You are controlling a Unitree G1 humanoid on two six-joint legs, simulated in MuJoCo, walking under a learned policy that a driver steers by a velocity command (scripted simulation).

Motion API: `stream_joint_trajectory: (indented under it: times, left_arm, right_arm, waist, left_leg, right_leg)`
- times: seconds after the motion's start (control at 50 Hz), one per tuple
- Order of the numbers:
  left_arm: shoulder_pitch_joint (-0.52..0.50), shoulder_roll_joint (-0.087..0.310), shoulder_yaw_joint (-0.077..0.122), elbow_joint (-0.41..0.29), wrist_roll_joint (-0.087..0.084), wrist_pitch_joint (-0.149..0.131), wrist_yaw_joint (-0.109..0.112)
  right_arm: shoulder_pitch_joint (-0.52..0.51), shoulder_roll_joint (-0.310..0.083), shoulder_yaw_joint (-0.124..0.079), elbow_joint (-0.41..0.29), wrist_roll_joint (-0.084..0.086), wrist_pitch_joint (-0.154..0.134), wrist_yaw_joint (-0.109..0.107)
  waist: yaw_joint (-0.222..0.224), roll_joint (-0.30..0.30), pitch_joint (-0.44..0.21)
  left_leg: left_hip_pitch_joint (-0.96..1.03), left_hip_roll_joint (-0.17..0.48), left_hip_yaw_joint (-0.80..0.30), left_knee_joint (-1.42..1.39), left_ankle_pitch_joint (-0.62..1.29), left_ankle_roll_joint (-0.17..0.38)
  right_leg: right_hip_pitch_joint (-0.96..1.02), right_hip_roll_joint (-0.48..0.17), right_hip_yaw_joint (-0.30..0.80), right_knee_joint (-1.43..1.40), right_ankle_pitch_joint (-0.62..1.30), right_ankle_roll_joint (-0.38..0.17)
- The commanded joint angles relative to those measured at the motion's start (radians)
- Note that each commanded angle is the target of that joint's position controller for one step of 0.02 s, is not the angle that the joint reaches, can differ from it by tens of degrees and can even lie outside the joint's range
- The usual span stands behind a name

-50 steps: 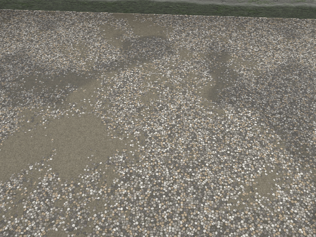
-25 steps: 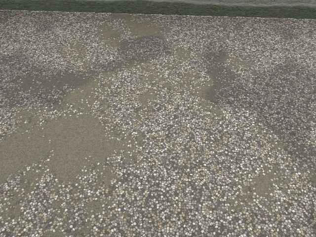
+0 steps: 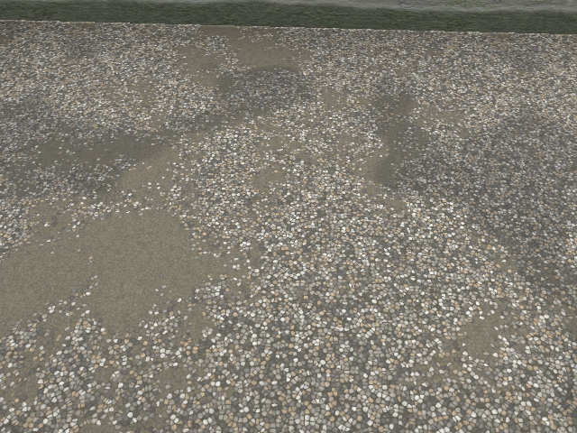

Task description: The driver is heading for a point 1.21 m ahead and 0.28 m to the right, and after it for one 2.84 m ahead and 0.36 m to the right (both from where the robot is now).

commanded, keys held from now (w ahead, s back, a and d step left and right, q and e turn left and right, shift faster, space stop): w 1.00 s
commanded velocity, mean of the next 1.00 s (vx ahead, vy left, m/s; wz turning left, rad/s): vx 0.50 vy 0.00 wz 0.00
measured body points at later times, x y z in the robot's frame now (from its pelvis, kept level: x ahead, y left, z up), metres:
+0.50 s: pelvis +0.00 +0.00 +0.00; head +0.00 +0.00 +0.45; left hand +0.18 +0.20 -0.09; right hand +0.17 -0.21 -0.09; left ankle -0.04 +0.08 -0.72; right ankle -0.07 -0.11 -0.72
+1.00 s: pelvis +0.00 +0.00 +0.00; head +0.00 +0.00 +0.45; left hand +0.18 +0.19 -0.09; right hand +0.17 -0.21 -0.09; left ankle -0.04 +0.08 -0.72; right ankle -0.07 -0.11 -0.72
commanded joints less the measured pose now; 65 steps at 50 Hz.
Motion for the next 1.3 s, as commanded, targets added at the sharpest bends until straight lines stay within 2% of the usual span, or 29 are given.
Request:
stream_joint_trajectory:
  times: [0.02,1.3]
  left_arm:
    - [-0.071,0.065,0.017,-0.087,0.000,-0.016,0.002]
    - [-0.062,0.066,0.015,-0.086,0.000,-0.018,0.003]
  right_arm:
    - [-0.059,-0.068,-0.019,-0.087,0.000,-0.017,-0.002]
    - [-0.045,-0.067,-0.018,-0.085,-0.003,-0.018,-0.007]
  waist:
    - [0.000,0.003,-0.062]
    - [0.001,0.003,-0.061]
  left_leg:
    - [0.033,0.081,-0.094,-0.080,0.418,0.009]
    - [0.030,0.086,-0.082,-0.069,0.401,0.008]
  right_leg:
    - [-0.013,-0.050,0.061,-0.056,0.386,-0.004]
    - [-0.028,-0.047,0.074,-0.052,0.398,-0.010]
